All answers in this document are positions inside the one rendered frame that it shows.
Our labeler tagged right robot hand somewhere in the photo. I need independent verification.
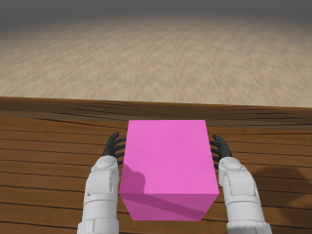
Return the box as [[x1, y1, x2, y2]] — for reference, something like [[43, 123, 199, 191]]
[[209, 135, 233, 169]]

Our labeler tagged robot right forearm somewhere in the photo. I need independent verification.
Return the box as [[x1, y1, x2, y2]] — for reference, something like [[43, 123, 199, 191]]
[[218, 157, 272, 234]]

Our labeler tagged carton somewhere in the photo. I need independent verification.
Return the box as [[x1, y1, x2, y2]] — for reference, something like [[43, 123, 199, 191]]
[[119, 120, 219, 221]]

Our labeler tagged left robot hand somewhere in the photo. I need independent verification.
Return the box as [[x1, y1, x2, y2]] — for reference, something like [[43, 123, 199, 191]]
[[102, 132, 127, 166]]

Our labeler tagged robot left forearm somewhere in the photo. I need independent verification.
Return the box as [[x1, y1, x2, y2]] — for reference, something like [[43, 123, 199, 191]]
[[77, 155, 120, 234]]

